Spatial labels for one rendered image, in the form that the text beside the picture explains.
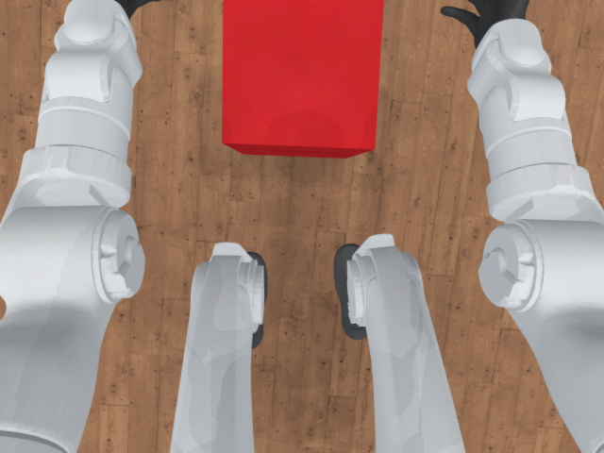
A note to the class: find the robot left hand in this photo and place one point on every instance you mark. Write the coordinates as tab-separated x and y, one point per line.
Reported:
130	6

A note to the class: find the right robot thigh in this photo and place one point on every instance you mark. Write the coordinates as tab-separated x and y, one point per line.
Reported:
414	409

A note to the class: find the robot right forearm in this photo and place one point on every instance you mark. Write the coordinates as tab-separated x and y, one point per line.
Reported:
527	137

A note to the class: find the robot right hand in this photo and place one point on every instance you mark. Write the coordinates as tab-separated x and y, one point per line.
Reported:
490	11

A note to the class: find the left robot upper arm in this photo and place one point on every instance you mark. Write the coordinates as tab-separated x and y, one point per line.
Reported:
62	271

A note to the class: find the carton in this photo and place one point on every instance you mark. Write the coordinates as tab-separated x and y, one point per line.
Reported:
300	77

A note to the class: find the right robot foot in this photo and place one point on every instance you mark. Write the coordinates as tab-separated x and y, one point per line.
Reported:
343	254

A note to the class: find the robot left forearm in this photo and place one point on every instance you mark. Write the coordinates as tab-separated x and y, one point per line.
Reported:
85	115

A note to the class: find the right robot upper arm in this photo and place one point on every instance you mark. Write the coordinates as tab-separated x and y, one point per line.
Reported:
549	276

